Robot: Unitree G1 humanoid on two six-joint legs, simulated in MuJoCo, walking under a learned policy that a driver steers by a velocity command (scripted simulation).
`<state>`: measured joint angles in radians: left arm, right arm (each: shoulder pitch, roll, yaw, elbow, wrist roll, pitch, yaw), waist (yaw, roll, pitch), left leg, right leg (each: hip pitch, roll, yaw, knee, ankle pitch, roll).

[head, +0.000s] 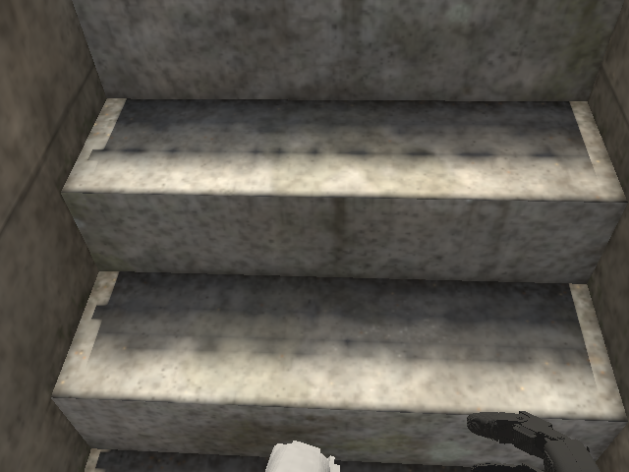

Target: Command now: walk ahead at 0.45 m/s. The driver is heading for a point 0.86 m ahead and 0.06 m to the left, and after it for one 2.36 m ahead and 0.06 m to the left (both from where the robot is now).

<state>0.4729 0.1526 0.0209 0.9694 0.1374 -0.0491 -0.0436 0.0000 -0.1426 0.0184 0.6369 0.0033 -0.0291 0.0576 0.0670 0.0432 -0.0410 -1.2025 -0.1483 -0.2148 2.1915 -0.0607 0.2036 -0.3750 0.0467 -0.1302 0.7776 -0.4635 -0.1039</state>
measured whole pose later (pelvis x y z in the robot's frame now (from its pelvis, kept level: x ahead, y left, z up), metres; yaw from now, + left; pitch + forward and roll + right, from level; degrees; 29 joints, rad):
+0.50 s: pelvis +0.29 +0.00 +0.19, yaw -1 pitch +6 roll +7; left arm 0.24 0.22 0.02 1.05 0.08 -0.04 -0.10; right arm 0.35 -0.16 0.02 1.15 -0.02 -0.05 0.06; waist -0.02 -0.07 -0.11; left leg -0.48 -0.09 0.13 0.77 -0.39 0.07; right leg -1.08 0.00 0.17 2.04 -0.07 -0.26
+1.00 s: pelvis +0.54 -0.05 +0.41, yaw +4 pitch +6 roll -3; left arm 0.48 0.08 -0.03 1.26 0.15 -0.06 -0.06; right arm 0.07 -0.14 0.05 0.94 0.01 0.00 0.04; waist 0.00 0.05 -0.14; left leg -1.40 0.07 -0.05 2.22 -0.28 0.27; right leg -0.35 -0.02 -0.14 0.53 -0.28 -0.02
